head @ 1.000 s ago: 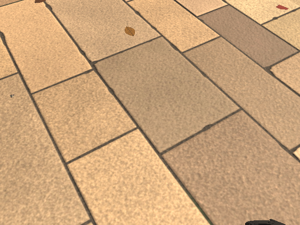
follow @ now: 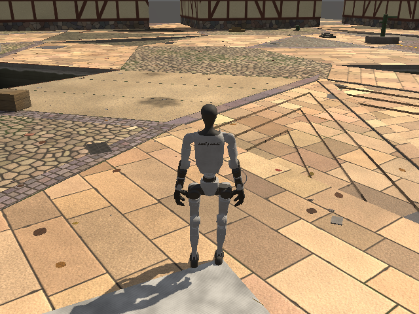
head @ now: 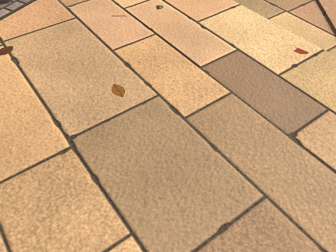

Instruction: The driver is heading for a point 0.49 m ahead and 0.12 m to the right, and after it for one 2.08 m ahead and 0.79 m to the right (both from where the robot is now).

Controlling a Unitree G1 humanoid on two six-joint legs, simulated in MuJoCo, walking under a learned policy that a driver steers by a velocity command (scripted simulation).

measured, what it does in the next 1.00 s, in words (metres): walks ahead: left foot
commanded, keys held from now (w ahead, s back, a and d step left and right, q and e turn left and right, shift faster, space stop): no key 0.24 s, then w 0.64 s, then w+e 0.10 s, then e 0.02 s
